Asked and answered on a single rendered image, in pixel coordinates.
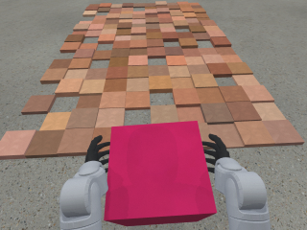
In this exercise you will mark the left robot hand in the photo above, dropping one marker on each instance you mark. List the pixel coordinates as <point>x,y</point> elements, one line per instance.
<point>94,155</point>

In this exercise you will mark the right robot forearm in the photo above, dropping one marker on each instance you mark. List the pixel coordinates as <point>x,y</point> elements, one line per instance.
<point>245,196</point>

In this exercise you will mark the carton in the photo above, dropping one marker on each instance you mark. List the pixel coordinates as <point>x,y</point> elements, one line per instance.
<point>157,174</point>

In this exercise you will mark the left robot forearm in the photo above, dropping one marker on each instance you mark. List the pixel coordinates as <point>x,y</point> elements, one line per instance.
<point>80,206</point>

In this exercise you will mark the right robot hand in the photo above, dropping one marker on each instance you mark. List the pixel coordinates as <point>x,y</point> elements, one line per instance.
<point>220,150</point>

